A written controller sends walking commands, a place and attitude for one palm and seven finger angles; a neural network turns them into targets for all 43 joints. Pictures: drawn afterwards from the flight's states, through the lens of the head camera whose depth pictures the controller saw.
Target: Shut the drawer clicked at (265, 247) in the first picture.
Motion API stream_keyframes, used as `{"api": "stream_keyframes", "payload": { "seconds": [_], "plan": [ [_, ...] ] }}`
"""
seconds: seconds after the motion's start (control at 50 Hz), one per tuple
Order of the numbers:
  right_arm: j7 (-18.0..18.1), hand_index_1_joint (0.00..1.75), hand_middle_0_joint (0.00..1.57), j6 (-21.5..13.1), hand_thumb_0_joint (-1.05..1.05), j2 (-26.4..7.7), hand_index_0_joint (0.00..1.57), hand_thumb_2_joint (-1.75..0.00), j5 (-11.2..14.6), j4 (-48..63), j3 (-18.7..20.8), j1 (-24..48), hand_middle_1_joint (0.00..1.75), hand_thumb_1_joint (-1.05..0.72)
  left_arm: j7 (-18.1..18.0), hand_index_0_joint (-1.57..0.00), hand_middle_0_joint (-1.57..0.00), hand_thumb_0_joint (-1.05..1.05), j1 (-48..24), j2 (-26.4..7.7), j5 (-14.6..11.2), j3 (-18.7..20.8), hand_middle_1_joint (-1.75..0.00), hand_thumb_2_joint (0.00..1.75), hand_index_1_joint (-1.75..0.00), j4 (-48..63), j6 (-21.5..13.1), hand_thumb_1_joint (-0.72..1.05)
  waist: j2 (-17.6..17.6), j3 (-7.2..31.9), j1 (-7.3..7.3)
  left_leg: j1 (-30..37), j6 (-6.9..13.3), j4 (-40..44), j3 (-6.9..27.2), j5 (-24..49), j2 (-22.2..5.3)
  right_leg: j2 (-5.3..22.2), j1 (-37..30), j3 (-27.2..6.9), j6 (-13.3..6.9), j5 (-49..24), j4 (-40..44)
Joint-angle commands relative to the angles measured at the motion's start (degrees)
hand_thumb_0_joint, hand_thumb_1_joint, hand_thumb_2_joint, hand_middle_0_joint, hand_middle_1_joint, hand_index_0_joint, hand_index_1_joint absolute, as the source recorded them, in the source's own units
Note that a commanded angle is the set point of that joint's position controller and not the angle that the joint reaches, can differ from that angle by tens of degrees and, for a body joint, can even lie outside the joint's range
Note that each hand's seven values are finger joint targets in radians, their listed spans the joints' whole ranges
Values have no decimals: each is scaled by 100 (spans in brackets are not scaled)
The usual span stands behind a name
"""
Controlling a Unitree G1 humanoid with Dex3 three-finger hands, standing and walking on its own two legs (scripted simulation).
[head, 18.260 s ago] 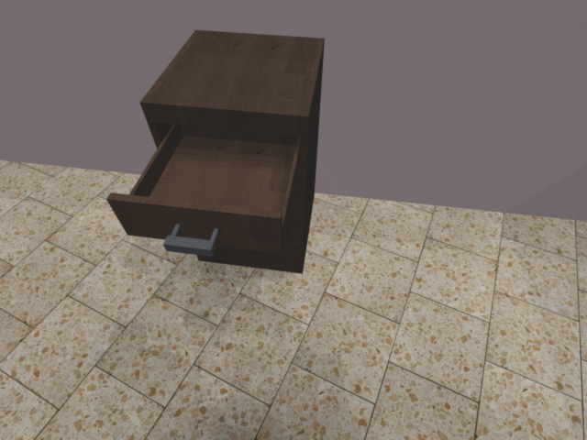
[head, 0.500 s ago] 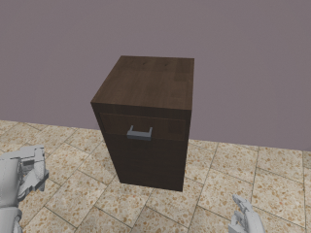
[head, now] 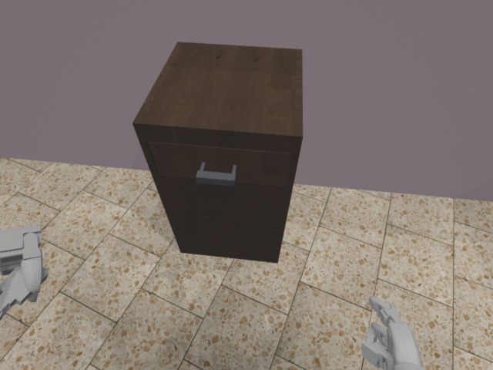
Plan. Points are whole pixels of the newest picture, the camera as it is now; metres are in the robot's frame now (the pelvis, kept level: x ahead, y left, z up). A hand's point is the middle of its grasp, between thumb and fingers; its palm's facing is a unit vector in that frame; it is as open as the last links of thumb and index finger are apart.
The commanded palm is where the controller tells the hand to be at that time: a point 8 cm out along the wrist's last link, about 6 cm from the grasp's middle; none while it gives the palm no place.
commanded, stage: step back with the hand held close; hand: left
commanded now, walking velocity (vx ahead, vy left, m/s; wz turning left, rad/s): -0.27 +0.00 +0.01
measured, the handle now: (217, 172) +0.62 +0.13 -0.16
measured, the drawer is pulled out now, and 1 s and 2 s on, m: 0.00 0.00 0.00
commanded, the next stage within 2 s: stop stepping back and stand still in 1.14 s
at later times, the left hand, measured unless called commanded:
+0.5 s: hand (10, 318) +0.14 +0.24 +0.17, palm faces +0.39 -0.80 -0.46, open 3.2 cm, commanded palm +0.07 +0.29 +0.18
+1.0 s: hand out of the picture +0.09 +0.21 +0.17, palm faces +0.23 -0.83 -0.51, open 3.2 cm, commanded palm +0.02 +0.27 +0.18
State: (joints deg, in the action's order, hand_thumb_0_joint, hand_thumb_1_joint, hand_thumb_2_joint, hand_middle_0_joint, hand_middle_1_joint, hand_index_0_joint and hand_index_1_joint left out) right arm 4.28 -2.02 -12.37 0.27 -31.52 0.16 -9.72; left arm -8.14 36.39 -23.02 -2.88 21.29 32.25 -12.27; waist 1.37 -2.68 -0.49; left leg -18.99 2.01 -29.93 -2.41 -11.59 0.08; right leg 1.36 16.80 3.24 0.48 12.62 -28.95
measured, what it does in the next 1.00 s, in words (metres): walks backwards: right foot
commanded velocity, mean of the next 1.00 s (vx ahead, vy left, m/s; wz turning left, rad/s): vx -0.37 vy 0.00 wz -0.03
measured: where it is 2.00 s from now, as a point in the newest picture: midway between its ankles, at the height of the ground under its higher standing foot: outside the picture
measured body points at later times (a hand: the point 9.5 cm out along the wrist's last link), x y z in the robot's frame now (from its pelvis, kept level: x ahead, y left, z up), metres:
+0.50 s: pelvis -0.05 +0.00 -0.01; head -0.01 +0.02 +0.44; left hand +0.12 +0.28 +0.19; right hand +0.13 -0.23 -0.09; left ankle +0.04 +0.10 -0.73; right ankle +0.03 -0.12 -0.73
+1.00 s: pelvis -0.11 -0.01 -0.01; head -0.08 +0.02 +0.44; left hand +0.07 +0.26 +0.20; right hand +0.06 -0.25 -0.08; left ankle +0.04 +0.10 -0.73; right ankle -0.17 -0.13 -0.73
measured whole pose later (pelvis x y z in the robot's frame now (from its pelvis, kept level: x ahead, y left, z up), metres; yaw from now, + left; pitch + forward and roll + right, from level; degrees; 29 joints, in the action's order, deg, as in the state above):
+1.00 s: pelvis -0.11 -0.01 -0.01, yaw +0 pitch +1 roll -4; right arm 3.5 -4.3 -11.0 -0.3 -34.0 0.3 -9.4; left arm -5.7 37.1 -27.9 -3.2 23.7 36.7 -20.1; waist 0.5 -2.4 2.2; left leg -30.4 0.3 -31.7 0.5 -6.8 -3.0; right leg -4.7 10.0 -0.7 -0.7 21.1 -30.1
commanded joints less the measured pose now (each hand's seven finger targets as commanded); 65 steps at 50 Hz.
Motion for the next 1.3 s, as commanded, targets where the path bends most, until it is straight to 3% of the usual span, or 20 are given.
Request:
{"api": "stream_keyframes", "payload": {
  "seconds": [0.0, 0.12, 0.2, 0.3, 0.38, 0.44, 0.5, 0.56, 0.64, 0.7, 0.74, 0.8, 0.86, 0.94, 0.98, 1.04, 1.1, 1.2, 1.26, 1.28],
  "plan": [
    [20, 30, 20, -366, 0, -758, 20, -90, 10, 903, 313, 378, 30, -90, -155, -140, -140, 0, 18, -771, -28, 613, -160, 90, -160, 1110, -410, 90, -81, 548, 107, -655, 151, 753, 754, -1157, -490, 336, -531, -754, -126, 172, 600],
    [55, 30, 20, -473, 0, -803, 20, -90, -44, 924, 292, 382, 30, -90, -248, -140, -140, 0, -164, -913, 27, 706, -160, 90, -160, 1389, -531, 90, 314, 470, 125, -842, 194, 1056, 1053, -1757, -644, 163, -338, -610, -90, 1045, 548],
    [62, 30, 20, -555, 0, -760, 20, -90, -4, 964, 273, 376, 30, -90, -237, -140, -140, 0, -44, -892, 105, 827, -160, 90, -160, 1413, -597, 90, 869, 733, 61, -1692, 396, 1569, 1405, -2070, -1000, -200, -1414, -442, 16, -83, -625],
    [12, 30, 20, -630, 0, -764, 20, -90, 6, 888, 353, 295, 30, -90, -172, -140, -140, 0, -72, -924, 145, 972, -160, 90, -160, 1322, -690, 90, 267, 628, 98, -2281, 412, 997, 1174, -2288, -781, -63, -1552, -929, -53, -315, -515],
    [-59, 30, 20, -608, 0, -729, 20, -90, -47, 692, 410, 203, 30, -90, -184, -140, -140, 0, -239, -952, 58, 812, -160, 90, -160, 1412, -752, 90, -489, 640, 199, -667, 43, -365, 687, -1335, -174, 729, 276, -1725, -498, 545, 849],
    [-68, 30, 20, -518, 0, -639, 20, -90, -59, 554, 418, 240, 30, -90, -268, -140, -140, 0, -221, -978, 33, 833, -160, 90, -160, 1300, -766, 90, -597, 772, 237, -8, -43, -634, 589, -791, -82, 933, 771, -1509, -596, 347, 967],
    [-18, 30, 20, -476, 0, -690, 20, -90, -31, 619, 421, 392, 30, -90, -277, -140, -140, 0, -144, -1073, 46, 955, -160, 90, -160, 1337, -840, 90, -103, 718, 217, -382, 148, 295, 1021, -1119, -458, 373, 524, -965, -308, 613, 459],
    [38, 30, 20, -610, 0, -822, 20, -90, -62, 775, 422, 548, 30, -90, -189, -140, -140, 0, -72, -1041, 199, 1149, -160, 90, -160, 1446, -913, 90, 1464, 827, 123, -2643, 736, 2337, 2391, -3275, -1803, -660, -1526, -440, 39, 644, -2149],
    [-15, 30, 20, -775, 0, -707, 20, -90, -146, 620, 433, 319, 30, -90, -134, -140, -140, 0, -52, -970, 108, 1032, -160, 90, -160, 1533, -913, 90, 722, 821, 113, -1251, 690, 1587, 1843, -1311, -1602, -516, -577, -571, -64, 1364, -1626],
    [-115, 30, 20, -852, 0, -697, 20, -90, -244, 346, 369, 220, 30, -90, -57, -140, -140, 0, -22, -934, -7, 857, -160, 90, -160, 1638, -1004, 90, 1077, 1073, 88, 90, 431, 1299, 1547, -24, -1398, -413, -255, -395, -167, 1295, -19],
    [-144, 30, 20, -789, 0, -682, 20, -90, -298, 157, 358, 138, 30, -90, 7, -140, -140, 0, -136, -1020, 21, 863, -160, 90, -160, 1601, -1091, 90, 749, 1352, 72, 997, 240, 530, 1172, 1855, -1169, -182, -134, -571, -156, 28, 973],
    [-96, 30, 20, -680, 0, -624, 20, -90, -164, 277, 408, 177, 30, -90, 63, -140, -140, 0, -494, -1078, 3, 844, -160, 90, -160, 1671, -1159, 90, 1, 1807, 205, 1919, -28, -101, 219, 2555, -620, -3, 212, -542, 24, -1901, 728],
    [-68, 30, 20, -597, 0, -609, 20, -90, -22, 629, 357, 489, 30, -90, 89, -140, -140, 0, 202, -1241, -133, 1117, -160, 90, -160, 1409, -1036, 90, -175, 1724, 126, 1734, 6, -139, 193, 1783, -552, 147, 385, -491, 200, -1829, 593],
    [-2, 30, 20, -504, 0, -520, 20, -90, -5, 677, 317, 601, 30, -90, 26, -140, -140, 0, 291, -1413, -226, 1238, -160, 90, -160, 1203, -1009, 90, -445, 718, 190, 1016, -247, -837, 251, -154, -120, 860, 1443, -1206, -495, 167, 1388],
    [19, 30, 20, -471, 0, -481, 20, -90, -50, 556, 293, 536, 30, -90, -28, -140, -140, 0, 101, -1288, -172, 1070, -160, 90, -160, 1012, -950, 90, -558, 390, 233, 844, -251, -995, 335, -36, -81, 1004, 1538, -1255, -675, -200, 1324],
    [94, 30, 20, -540, 0, -655, 20, -90, -54, 563, 256, 543, 30, -90, 10, -140, -140, 0, -382, -1312, -124, 919, -160, 90, -160, 1077, -978, 90, 136, 203, 206, 873, -11, 624, 929, 1170, -575, -43, 1055, -440, -147, -253, 482],
    [77, 30, 20, -728, 0, -877, 20, -90, -202, 630, 366, 476, 30, -90, 74, -140, -140, 0, -364, -1100, -123, 884, -160, 90, -160, 1138, -1082, 90, 1491, 616, 103, -1018, 449, 2821, 2350, -2242, -1721, -805, -858, -460, -134, 1750, -1590],
    [-150, 30, 20, -706, 0, -658, 20, -90, -200, 602, 401, 320, 30, -90, 80, -140, -140, 0, 173, -1137, -190, 893, -160, 90, -160, 1724, -985, 90, 932, 1379, -57, -284, -59, 1389, 813, -1034, -919, -357, -855, -390, -294, 1560, 360],
    [-88, 30, 20, -584, 0, -595, 20, -90, -81, 569, 381, 147, 30, -90, -75, -140, -140, 0, -16, -1355, -173, 952, -160, 90, -160, 1868, -769, 90, -1066, 860, 83, 696, -490, -2536, 292, -848, 216, 1813, 1870, -2443, -1263, 2255, 2231],
    [-89, 30, 20, -490, 0, -557, 20, -90, -88, 506, 403, 180, 30, -90, -75, -140, -140, 0, -36, -1031, -124, 825, -160, 90, -160, 1568, -556, 90, -1098, 481, 121, 309, -374, -3074, 579, -994, -45, 1803, 2057, -2127, -1309, 2296, 1996]
  ]
}}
